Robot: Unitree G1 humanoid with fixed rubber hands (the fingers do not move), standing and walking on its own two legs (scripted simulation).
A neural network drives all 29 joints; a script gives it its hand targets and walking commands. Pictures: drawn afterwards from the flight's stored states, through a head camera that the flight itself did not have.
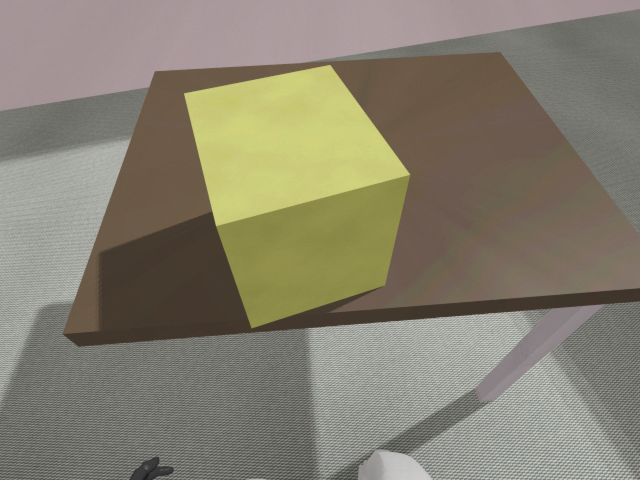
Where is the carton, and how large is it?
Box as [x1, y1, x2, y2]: [184, 65, 409, 327]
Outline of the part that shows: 330,65 184,93 216,227 251,327 384,285 409,174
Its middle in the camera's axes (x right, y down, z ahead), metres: -0.04 -0.06 +0.55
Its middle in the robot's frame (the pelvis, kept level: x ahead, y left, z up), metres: +0.46 +0.03 +0.07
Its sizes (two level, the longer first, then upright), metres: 0.244 0.207 0.226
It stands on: a table, 0.70 m high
